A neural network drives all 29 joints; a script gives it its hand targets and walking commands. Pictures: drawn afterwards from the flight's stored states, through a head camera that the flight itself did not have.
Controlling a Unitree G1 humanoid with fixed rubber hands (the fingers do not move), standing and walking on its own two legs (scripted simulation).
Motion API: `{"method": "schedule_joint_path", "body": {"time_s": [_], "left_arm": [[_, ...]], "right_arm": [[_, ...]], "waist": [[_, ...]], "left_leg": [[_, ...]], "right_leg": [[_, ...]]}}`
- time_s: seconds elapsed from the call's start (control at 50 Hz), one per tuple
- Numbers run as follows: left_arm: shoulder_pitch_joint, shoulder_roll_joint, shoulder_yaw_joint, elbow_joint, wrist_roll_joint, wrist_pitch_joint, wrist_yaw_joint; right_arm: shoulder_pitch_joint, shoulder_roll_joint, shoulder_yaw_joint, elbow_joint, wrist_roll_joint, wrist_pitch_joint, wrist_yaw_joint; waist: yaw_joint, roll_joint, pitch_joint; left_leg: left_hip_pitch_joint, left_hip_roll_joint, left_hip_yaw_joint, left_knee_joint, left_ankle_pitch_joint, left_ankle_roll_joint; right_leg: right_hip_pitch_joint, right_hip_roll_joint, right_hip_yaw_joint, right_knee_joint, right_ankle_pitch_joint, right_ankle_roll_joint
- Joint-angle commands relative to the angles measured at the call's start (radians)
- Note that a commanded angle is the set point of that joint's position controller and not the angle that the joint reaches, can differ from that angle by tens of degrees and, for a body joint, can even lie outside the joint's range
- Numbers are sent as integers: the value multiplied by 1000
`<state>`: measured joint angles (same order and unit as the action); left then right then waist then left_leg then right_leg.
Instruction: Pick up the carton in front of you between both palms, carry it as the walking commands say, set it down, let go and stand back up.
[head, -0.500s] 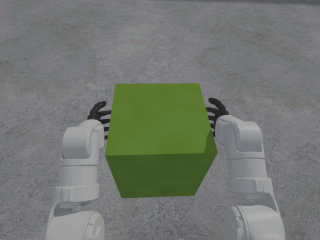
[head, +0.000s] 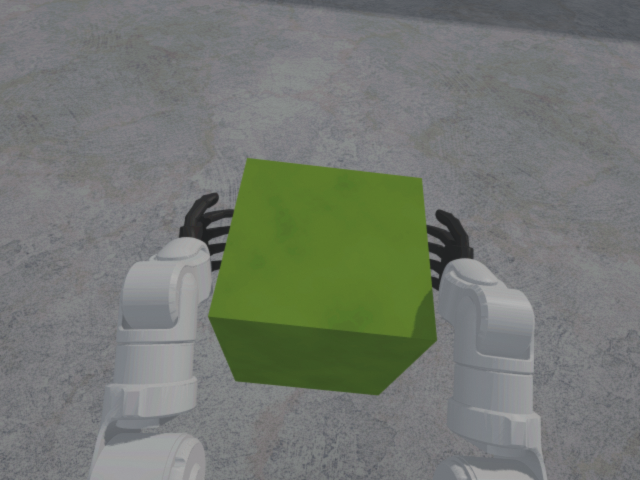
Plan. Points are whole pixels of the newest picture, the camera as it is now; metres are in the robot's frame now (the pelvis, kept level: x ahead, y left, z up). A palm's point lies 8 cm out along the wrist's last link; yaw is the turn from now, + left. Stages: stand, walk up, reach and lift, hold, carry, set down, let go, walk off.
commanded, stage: carry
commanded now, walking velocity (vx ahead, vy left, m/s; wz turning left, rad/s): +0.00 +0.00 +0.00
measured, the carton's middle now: (319, 289) +0.37 +0.02 +0.03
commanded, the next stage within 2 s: none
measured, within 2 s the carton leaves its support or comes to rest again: neither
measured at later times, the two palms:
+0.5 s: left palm (143, 218) +0.43 +0.27 +0.07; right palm (365, 235) +0.42 -0.03 +0.08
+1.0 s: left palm (105, 203) +0.42 +0.31 +0.10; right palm (337, 226) +0.42 +0.01 +0.10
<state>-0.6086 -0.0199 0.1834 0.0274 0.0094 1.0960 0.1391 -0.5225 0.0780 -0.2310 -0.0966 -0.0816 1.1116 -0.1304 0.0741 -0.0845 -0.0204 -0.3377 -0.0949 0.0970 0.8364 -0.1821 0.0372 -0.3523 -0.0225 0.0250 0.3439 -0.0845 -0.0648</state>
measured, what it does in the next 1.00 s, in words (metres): goes down: right foot 0.07 m lower, then left foot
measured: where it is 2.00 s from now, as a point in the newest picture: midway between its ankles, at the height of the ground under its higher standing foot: outside the picture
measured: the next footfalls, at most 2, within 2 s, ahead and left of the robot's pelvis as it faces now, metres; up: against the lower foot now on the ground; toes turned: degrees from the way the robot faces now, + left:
right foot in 0.28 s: +0.12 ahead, +0.00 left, +0.00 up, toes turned -2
left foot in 0.46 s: +0.18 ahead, +0.25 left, +0.00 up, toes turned -1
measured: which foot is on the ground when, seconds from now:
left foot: down 0.00-0.26, up 0.28-0.44, down 0.46-1.00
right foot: down 0.00-0.16, up 0.18-0.26, down 0.28-1.00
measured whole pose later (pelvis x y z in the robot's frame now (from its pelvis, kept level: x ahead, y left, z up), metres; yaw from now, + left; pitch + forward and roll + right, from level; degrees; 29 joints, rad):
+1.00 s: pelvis +0.08 +0.15 -0.03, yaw +0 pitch +1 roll -1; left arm -0.69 0.01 0.17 0.27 0.04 1.19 0.14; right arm -0.62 0.02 -0.23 0.17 -0.08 1.20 -0.11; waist 0.02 -0.01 -0.08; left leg -0.40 -0.03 0.00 0.59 -0.22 0.03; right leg -0.30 -0.05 -0.02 0.59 -0.31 0.05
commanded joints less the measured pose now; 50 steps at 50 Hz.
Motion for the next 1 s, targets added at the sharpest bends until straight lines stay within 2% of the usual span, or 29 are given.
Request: {"method": "schedule_joint_path", "body": {"time_s": [0.0,0.06,0.1,0.12,0.14,0.16,0.18,0.2,0.22,0.24,0.26,0.28,0.3,0.32,0.34,0.36,0.38,0.4,0.42,0.44,0.46,0.48,0.52,0.56,0.58,0.64,0.78,0.86,0.98], "left_arm": [[-649,-1029,-723,-90,-425,34,-273],[-708,-1055,-712,-64,-427,41,-270],[-750,-1072,-702,-47,-433,49,-268],[-761,-1078,-694,-36,-435,56,-268],[-784,-1084,-686,-37,-435,63,-269],[-796,-1081,-676,-19,-428,67,-267],[-773,-1070,-657,8,-416,72,-262],[-756,-1060,-631,44,-394,77,-256],[-691,-1050,-605,79,-371,84,-251],[-634,-1047,-583,102,-347,86,-247],[-586,-1048,-553,133,-317,81,-241],[-561,-1030,-515,165,-302,81,-232],[-583,-1013,-499,206,-286,84,-225],[-606,-1032,-501,204,-289,81,-218],[-656,-1051,-519,166,-300,77,-214],[-719,-1067,-541,124,-316,72,-211],[-766,-1087,-561,91,-332,64,-209],[-794,-1105,-572,67,-347,58,-208],[-814,-1119,-586,35,-360,53,-206],[-827,-1118,-592,22,-364,51,-204],[-828,-1097,-582,12,-363,51,-203],[-846,-1124,-591,-2,-370,54,-205],[-864,-1153,-627,-11,-403,54,-213],[-845,-1183,-652,-27,-438,50,-219],[-829,-1186,-656,-36,-443,45,-220],[-789,-1183,-667,-36,-450,44,-231],[-764,-1119,-653,16,-440,65,-253],[-738,-1108,-605,103,-394,71,-262],[-795,-1105,-560,114,-373,68,-254]], "right_arm": [[-642,882,721,42,335,10,209],[-679,904,707,71,355,19,220],[-691,918,697,88,368,28,222],[-696,922,692,94,376,33,222],[-720,926,690,90,384,34,221],[-730,930,684,92,394,40,220],[-742,927,680,81,402,47,218],[-765,916,677,81,413,57,217],[-772,913,676,80,424,65,218],[-788,922,679,76,439,67,223],[-815,946,668,87,455,67,239],[-810,959,652,131,464,77,255],[-802,968,645,193,473,84,261],[-818,967,619,206,471,86,265],[-839,975,607,212,473,86,267],[-847,988,595,212,473,85,269],[-856,1011,598,208,467,84,270],[-855,1033,601,222,461,82,271],[-856,1048,599,226,465,77,273],[-859,1059,595,230,472,74,277],[-852,1060,584,238,475,74,277],[-873,1054,590,207,468,65,274],[-892,1036,613,138,468,56,263],[-874,1022,630,80,461,47,249],[-856,1015,631,58,453,47,244],[-790,984,631,37,418,42,228],[-744,908,616,89,361,64,224],[-748,933,604,179,365,74,247],[-865,992,613,196,419,67,259]], "waist": [[31,-38,-473],[2,-24,-420],[-36,2,-372],[-52,53,-338],[-60,147,-285],[-81,201,-246],[-105,234,-216],[-131,204,-230],[-103,156,-271],[-42,53,-333],[-2,-79,-390],[2,-104,-439],[-19,-68,-436],[-15,-8,-457],[-35,63,-476],[-55,91,-485],[-58,39,-463],[-85,9,-435],[-102,17,-411],[-108,70,-394],[-89,255,-401],[-93,324,-442],[-74,285,-461],[-66,285,-530],[-69,243,-565],[-80,187,-598],[-70,147,-562],[-64,151,-499],[-62,130,-392]], "left_leg": [[-401,60,-88,-302,-206,-32],[-296,75,-78,-446,-127,-45],[-122,74,-49,-579,15,-63],[26,78,-34,-593,220,-73],[156,93,-51,-513,527,-72],[316,123,-96,-448,857,-65],[492,138,-126,-329,1202,-44],[556,140,-122,-233,1372,-56],[483,129,-108,-138,1304,-69],[258,114,-71,32,983,-79],[-97,61,-56,268,68,-82],[-361,51,-142,408,-462,-56],[-550,126,-265,453,-599,-35],[-607,191,-356,362,-639,1],[-544,231,-343,173,-538,12],[-330,226,-231,-23,-324,-1],[-83,165,-114,-134,-150,-15],[108,104,-31,-214,44,-19],[213,79,-3,-277,186,-19],[262,125,-77,-353,307,-8],[255,359,-376,-434,570,39],[196,428,-468,-428,544,111],[236,371,-413,-404,442,93],[293,322,-307,-323,556,69],[333,303,-265,-303,605,62],[359,293,-250,-281,699,65],[251,249,-217,-267,617,65],[171,240,-234,-311,438,56],[60,219,-244,-394,61,24]], "right_leg": [[830,-173,154,215,983,-98],[725,-135,114,223,886,-78],[563,-89,46,248,768,-55],[409,-47,-10,249,631,-32],[231,2,-79,219,380,-1],[37,53,-148,187,41,14],[-164,106,-220,124,-198,34],[-180,129,-264,69,-178,52],[-25,121,-259,-72,3,64],[296,81,-224,-237,317,53],[638,-69,-73,-188,644,-37],[819,-269,119,107,1145,-157],[901,-397,177,180,1120,-218],[858,-441,206,201,937,-236],[773,-400,153,186,739,-203],[571,-318,44,157,601,-156],[303,-253,-56,138,503,-118],[112,-205,-107,146,367,-85],[6,-148,-147,185,176,-47],[-66,-87,-181,255,-73,10],[-107,8,-196,397,-419,78],[-4,12,-97,402,-532,76],[2,17,-74,347,-446,72],[85,15,-87,199,-282,74],[98,20,-84,184,-241,75],[132,2,-56,186,-215,79],[153,-53,-30,253,-46,90],[155,-56,-32,243,-103,85],[136,-68,-16,192,-194,67]]}}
